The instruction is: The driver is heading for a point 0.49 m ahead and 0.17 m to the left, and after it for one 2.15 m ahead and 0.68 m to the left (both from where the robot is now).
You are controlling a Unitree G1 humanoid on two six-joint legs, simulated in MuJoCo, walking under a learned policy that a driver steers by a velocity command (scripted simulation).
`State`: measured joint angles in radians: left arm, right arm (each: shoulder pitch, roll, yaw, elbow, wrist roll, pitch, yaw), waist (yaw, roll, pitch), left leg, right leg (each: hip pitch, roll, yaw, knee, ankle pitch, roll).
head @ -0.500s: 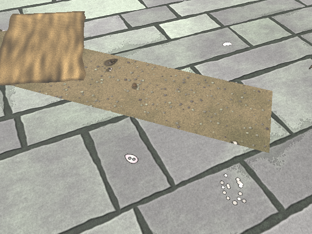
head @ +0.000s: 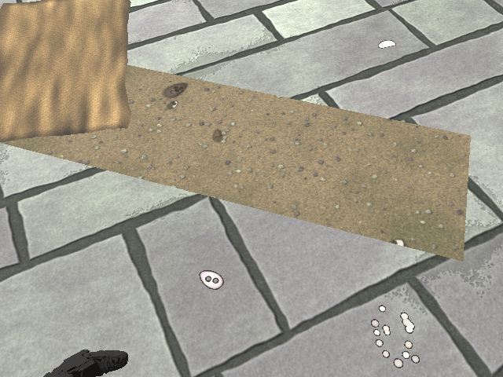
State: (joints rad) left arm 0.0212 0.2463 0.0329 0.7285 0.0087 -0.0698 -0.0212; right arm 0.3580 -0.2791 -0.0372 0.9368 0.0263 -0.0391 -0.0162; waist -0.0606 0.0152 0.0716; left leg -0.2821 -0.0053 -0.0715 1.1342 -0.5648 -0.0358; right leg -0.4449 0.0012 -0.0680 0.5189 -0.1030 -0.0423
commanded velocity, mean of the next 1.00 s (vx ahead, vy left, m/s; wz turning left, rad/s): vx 0.04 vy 0.00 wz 0.46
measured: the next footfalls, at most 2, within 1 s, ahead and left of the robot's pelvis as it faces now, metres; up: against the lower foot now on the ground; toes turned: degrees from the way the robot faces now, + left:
left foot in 0.38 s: +0.10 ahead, +0.14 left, +0.00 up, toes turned +15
right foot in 0.84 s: +0.19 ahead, -0.07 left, +0.00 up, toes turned +31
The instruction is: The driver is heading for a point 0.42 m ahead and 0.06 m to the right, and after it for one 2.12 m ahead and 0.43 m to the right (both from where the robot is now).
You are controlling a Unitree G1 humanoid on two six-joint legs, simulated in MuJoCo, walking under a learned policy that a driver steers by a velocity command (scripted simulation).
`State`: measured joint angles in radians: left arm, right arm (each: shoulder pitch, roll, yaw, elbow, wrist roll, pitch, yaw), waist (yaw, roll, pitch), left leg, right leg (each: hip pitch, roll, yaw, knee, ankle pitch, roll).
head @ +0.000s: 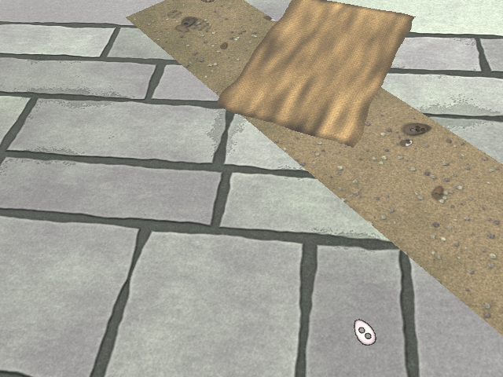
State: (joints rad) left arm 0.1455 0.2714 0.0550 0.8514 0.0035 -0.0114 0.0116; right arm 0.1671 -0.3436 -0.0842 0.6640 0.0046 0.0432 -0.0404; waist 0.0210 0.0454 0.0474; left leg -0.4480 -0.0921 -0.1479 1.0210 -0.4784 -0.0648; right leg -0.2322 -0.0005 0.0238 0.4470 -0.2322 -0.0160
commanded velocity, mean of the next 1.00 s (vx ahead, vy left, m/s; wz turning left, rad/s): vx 0.29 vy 0.00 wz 0.05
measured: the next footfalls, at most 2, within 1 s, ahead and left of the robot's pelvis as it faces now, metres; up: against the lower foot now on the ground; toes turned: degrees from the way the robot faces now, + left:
left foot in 0.16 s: +0.02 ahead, +0.14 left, +0.00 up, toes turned -3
right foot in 0.52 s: +0.22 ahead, -0.13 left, +0.00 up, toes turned -1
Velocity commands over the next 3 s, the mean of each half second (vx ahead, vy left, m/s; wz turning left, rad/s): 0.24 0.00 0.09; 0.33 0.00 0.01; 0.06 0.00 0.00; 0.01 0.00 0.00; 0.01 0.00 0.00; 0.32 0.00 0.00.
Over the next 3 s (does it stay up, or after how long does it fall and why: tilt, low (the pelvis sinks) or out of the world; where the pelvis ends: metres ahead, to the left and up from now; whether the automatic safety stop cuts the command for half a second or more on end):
stays up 0.58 -0.01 0.00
